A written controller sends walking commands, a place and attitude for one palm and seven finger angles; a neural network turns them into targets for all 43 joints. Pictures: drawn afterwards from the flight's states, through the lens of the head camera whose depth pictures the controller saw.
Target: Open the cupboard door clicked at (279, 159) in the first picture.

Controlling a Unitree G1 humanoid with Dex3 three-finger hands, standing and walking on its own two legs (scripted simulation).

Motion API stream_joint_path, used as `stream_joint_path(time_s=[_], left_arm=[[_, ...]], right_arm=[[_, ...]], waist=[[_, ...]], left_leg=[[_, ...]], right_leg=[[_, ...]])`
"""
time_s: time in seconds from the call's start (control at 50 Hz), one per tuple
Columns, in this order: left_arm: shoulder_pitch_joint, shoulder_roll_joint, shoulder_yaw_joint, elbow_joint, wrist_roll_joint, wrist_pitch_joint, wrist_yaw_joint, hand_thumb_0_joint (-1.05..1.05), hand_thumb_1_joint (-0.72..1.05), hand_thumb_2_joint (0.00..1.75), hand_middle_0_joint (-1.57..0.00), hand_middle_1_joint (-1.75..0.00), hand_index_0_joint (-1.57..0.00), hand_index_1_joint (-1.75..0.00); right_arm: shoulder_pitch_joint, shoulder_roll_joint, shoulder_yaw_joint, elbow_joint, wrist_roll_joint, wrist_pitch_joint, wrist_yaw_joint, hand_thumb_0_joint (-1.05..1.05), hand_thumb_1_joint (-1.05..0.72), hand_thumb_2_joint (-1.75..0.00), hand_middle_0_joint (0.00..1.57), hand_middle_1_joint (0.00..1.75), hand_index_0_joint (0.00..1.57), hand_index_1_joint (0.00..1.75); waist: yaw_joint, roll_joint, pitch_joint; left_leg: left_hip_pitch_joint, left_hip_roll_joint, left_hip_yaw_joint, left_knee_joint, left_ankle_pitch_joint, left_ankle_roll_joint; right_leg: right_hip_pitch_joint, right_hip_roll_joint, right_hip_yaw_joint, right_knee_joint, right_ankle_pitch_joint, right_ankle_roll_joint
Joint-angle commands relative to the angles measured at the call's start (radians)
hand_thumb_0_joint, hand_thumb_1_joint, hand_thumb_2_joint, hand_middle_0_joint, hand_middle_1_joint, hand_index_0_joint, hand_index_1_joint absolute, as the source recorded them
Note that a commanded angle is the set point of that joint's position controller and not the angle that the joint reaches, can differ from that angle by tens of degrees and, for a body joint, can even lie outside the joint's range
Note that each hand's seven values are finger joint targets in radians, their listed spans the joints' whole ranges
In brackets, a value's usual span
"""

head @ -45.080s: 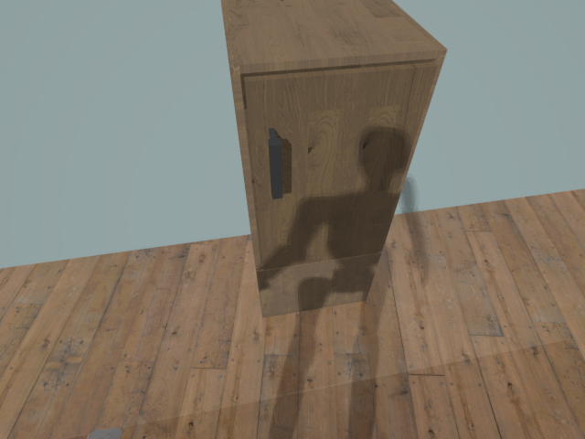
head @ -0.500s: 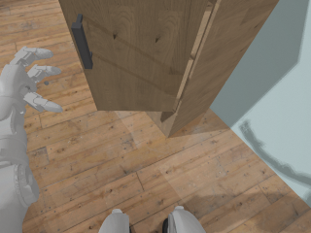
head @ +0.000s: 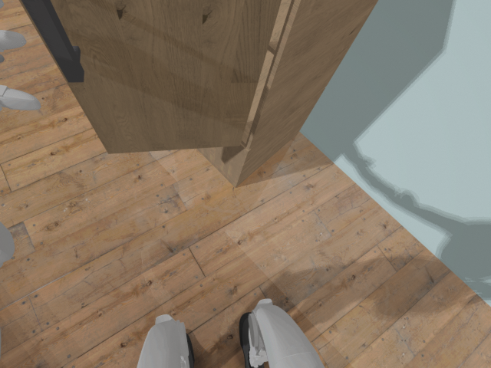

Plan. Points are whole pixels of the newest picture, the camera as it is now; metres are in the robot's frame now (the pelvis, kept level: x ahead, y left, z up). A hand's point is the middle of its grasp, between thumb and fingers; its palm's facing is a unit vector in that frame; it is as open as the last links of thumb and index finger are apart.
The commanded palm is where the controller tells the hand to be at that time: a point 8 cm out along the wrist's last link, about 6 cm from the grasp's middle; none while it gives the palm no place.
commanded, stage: move the hooked fingers beside the handle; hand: left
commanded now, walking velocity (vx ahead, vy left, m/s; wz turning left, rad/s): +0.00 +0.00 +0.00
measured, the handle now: (58, 29) +0.60 +0.20 +0.08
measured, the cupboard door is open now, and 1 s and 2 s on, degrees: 54 54 53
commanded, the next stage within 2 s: slide the fingers in behind the handle in 0.86 s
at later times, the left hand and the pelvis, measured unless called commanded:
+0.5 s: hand out of the picture +0.56 +0.28 +0.08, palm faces +0.00 -1.00 +0.00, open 14.0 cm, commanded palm +0.55 +0.30 +0.08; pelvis +0.02 +0.01 +0.00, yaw -1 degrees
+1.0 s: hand (2, 58) +0.55 +0.26 +0.09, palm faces +0.00 -1.00 -0.01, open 14.0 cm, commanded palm +0.54 +0.29 +0.08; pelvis +0.01 +0.01 +0.00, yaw +0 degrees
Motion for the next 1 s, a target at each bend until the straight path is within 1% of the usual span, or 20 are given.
stream_joint_path(time_s=[0.0,0.04,0.12,0.22,0.24,0.3,0.32,0.38,0.48,0.52,0.56,0.58,0.66,0.74,0.82,0.88,0.9,0.92,0.94,0.98], left_arm=[[-0.507,0.340,0.021,-0.174,-0.010,-0.053,0.002,0.00,-0.50,0.30,-0.30,-1.20,-0.30,-1.20],[-0.530,0.375,0.025,-0.168,0.009,-0.044,0.001,0.00,-0.50,0.30,-0.30,-1.20,-0.30,-1.20],[-0.429,0.395,0.054,-0.178,0.014,-0.029,-0.011,0.00,-0.50,0.30,-0.30,-1.20,-0.30,-1.20],[-0.435,0.382,0.068,-0.259,-0.006,-0.022,-0.025,0.00,-0.50,0.30,-0.30,-1.20,-0.30,-1.20],[-0.434,0.361,0.059,-0.253,-0.010,-0.021,-0.024,0.00,-0.50,0.30,-0.30,-1.20,-0.30,-1.20],[-0.440,0.390,0.092,-0.311,-0.019,-0.039,-0.015,0.00,-0.50,0.30,-0.30,-1.20,-0.30,-1.20],[-0.424,0.383,0.089,-0.320,-0.014,-0.042,-0.013,0.00,-0.50,0.30,-0.30,-1.20,-0.30,-1.20],[-0.369,0.321,0.062,-0.296,-0.023,-0.033,-0.013,0.00,-0.50,0.30,-0.30,-1.20,-0.30,-1.20],[-0.372,0.219,-0.005,-0.295,-0.033,-0.025,-0.007,0.00,-0.50,0.30,-0.30,-1.20,-0.30,-1.20],[-0.366,0.242,0.027,-0.324,-0.039,-0.040,0.003,0.00,-0.50,0.30,-0.30,-1.20,-0.30,-1.20],[-0.340,0.192,0.000,-0.297,-0.044,-0.040,0.010,0.00,-0.50,0.30,-0.30,-1.20,-0.30,-1.20],[-0.346,0.189,-0.004,-0.293,-0.042,-0.042,0.015,0.00,-0.50,0.30,-0.30,-1.20,-0.30,-1.20],[-0.362,0.207,0.006,-0.286,-0.030,-0.060,0.036,0.00,-0.50,0.30,-0.30,-1.20,-0.30,-1.20],[-0.359,0.250,0.033,-0.300,-0.025,-0.081,0.041,0.00,-0.50,0.30,-0.30,-1.20,-0.30,-1.20],[-0.362,0.236,0.019,-0.314,-0.032,-0.089,0.032,0.00,-0.50,0.30,-0.30,-1.20,-0.30,-1.20],[-0.371,0.208,-0.006,-0.253,-0.036,-0.071,0.027,0.00,-0.50,0.30,-0.30,-1.20,-0.30,-1.20],[-0.395,0.196,-0.016,-0.249,-0.040,-0.072,0.026,0.00,-0.50,0.30,-0.30,-1.20,-0.30,-1.20],[-0.408,0.240,0.011,-0.263,-0.035,-0.074,0.027,0.00,-0.50,0.30,-0.30,-1.20,-0.30,-1.20],[-0.398,0.246,0.012,-0.250,-0.030,-0.072,0.029,0.00,-0.50,0.30,-0.30,-1.20,-0.30,-1.20],[-0.413,0.208,-0.020,-0.226,-0.029,-0.068,0.031,0.00,-0.50,0.30,-0.30,-1.20,-0.30,-1.20]], right_arm=[[0.211,-0.206,-0.063,-0.021,-0.009,-0.010,-0.020,0.00,-0.90,-0.90,0.20,0.30,0.20,0.30],[0.223,-0.210,-0.062,-0.019,-0.013,-0.007,-0.021,0.00,-0.90,-0.90,0.20,0.30,0.20,0.30],[0.242,-0.209,-0.062,-0.031,-0.017,0.007,-0.012,0.00,-0.90,-0.90,0.20,0.30,0.20,0.30],[0.256,-0.211,-0.075,-0.029,-0.019,0.021,0.000,0.00,-0.90,-0.90,0.20,0.30,0.20,0.30],[0.253,-0.210,-0.077,-0.026,-0.020,0.022,0.002,0.00,-0.90,-0.90,0.20,0.30,0.20,0.30],[0.260,-0.209,-0.080,-0.023,-0.022,0.022,0.006,0.00,-0.90,-0.90,0.20,0.30,0.20,0.30],[0.260,-0.206,-0.081,-0.021,-0.022,0.024,0.010,0.00,-0.90,-0.90,0.20,0.30,0.20,0.30],[0.259,-0.201,-0.085,-0.016,-0.023,0.031,0.015,0.00,-0.90,-0.90,0.20,0.30,0.20,0.30],[0.253,-0.195,-0.090,-0.011,-0.022,0.036,0.018,0.00,-0.90,-0.90,0.20,0.30,0.20,0.30],[0.258,-0.196,-0.093,-0.013,-0.024,0.037,0.017,0.00,-0.90,-0.90,0.20,0.30,0.20,0.30],[0.250,-0.189,-0.093,-0.015,-0.023,0.038,0.020,0.00,-0.90,-0.90,0.20,0.30,0.20,0.30],[0.244,-0.190,-0.091,-0.017,-0.023,0.037,0.021,0.00,-0.90,-0.90,0.20,0.30,0.20,0.30],[0.234,-0.190,-0.090,-0.021,-0.023,0.039,0.021,0.00,-0.90,-0.90,0.20,0.30,0.20,0.30],[0.222,-0.189,-0.088,-0.029,-0.022,0.037,0.020,0.00,-0.90,-0.90,0.20,0.30,0.20,0.30],[0.217,-0.189,-0.090,-0.029,-0.016,0.038,0.019,0.00,-0.90,-0.90,0.20,0.30,0.20,0.30],[0.208,-0.191,-0.086,-0.022,-0.012,0.037,0.013,0.00,-0.90,-0.90,0.20,0.30,0.20,0.30],[0.212,-0.191,-0.082,-0.020,-0.012,0.035,0.010,0.00,-0.90,-0.90,0.20,0.30,0.20,0.30],[0.213,-0.194,-0.082,-0.019,-0.014,0.033,0.008,0.00,-0.90,-0.90,0.20,0.30,0.20,0.30],[0.211,-0.194,-0.081,-0.021,-0.014,0.031,0.008,0.00,-0.90,-0.90,0.20,0.30,0.20,0.30],[0.209,-0.190,-0.078,-0.017,-0.013,0.025,0.007,0.00,-0.90,-0.90,0.20,0.30,0.20,0.30]], waist=[[-0.030,0.221,-0.485],[-0.037,0.244,-0.537],[-0.005,0.275,-0.594],[-0.005,0.298,-0.614],[-0.012,0.277,-0.599],[0.000,0.306,-0.625],[0.008,0.337,-0.634],[0.001,0.283,-0.587],[-0.011,0.295,-0.538],[0.004,0.314,-0.569],[-0.003,0.262,-0.539],[-0.001,0.268,-0.526],[-0.001,0.255,-0.513],[0.013,0.263,-0.546],[0.013,0.271,-0.558],[-0.011,0.210,-0.489],[-0.018,0.220,-0.480],[-0.006,0.230,-0.515],[-0.005,0.224,-0.527],[-0.023,0.199,-0.485]], left_leg=[[0.372,-0.032,-0.103,-0.089,0.442,0.000],[0.385,-0.028,-0.106,-0.078,0.461,0.000],[0.440,-0.023,-0.113,-0.072,0.570,-0.011],[0.518,-0.012,-0.127,-0.076,0.648,-0.018],[0.509,-0.014,-0.125,-0.074,0.624,-0.016],[0.542,-0.012,-0.131,-0.077,0.672,-0.019],[0.580,-0.010,-0.137,-0.082,0.721,-0.028],[0.574,-0.008,-0.136,-0.088,0.729,-0.026],[0.611,-0.006,-0.141,-0.103,0.727,-0.032],[0.657,-0.002,-0.150,-0.104,0.793,-0.043],[0.619,-0.008,-0.141,-0.108,0.761,-0.035],[0.596,-0.011,-0.135,-0.109,0.727,-0.032],[0.575,-0.014,-0.133,-0.111,0.699,-0.033],[0.562,-0.020,-0.124,-0.105,0.687,-0.031],[0.584,-0.019,-0.126,-0.109,0.688,-0.031],[0.510,-0.023,-0.118,-0.114,0.570,-0.020],[0.509,-0.025,-0.119,-0.114,0.561,-0.017],[0.507,-0.025,-0.118,-0.112,0.554,-0.018],[0.492,-0.028,-0.116,-0.107,0.538,-0.016],[0.458,-0.029,-0.112,-0.106,0.495,-0.011]], right_leg=[[0.165,0.046,0.042,-0.071,0.255,-0.019],[0.162,0.045,0.042,-0.065,0.265,-0.017],[0.167,0.050,0.029,-0.047,0.325,-0.022],[0.137,0.056,0.017,-0.053,0.342,-0.021],[0.132,0.058,0.019,-0.060,0.331,-0.020],[0.147,0.060,0.017,-0.057,0.354,-0.026],[0.136,0.060,0.013,-0.060,0.357,-0.026],[0.138,0.064,0.008,-0.075,0.360,-0.022],[0.093,0.064,0.002,-0.093,0.322,-0.022],[0.096,0.065,-0.001,-0.091,0.336,-0.026],[0.121,0.065,0.001,-0.096,0.347,-0.024],[0.121,0.064,0.003,-0.096,0.339,-0.023],[0.134,0.062,0.006,-0.091,0.334,-0.025],[0.173,0.060,0.015,-0.083,0.353,-0.027],[0.169,0.061,0.015,-0.085,0.349,-0.026],[0.158,0.059,0.016,-0.095,0.304,-0.021],[0.148,0.059,0.016,-0.093,0.300,-0.024],[0.165,0.058,0.019,-0.089,0.302,-0.023],[0.169,0.058,0.022,-0.085,0.298,-0.024],[0.158,0.057,0.023,-0.090,0.279,-0.021]])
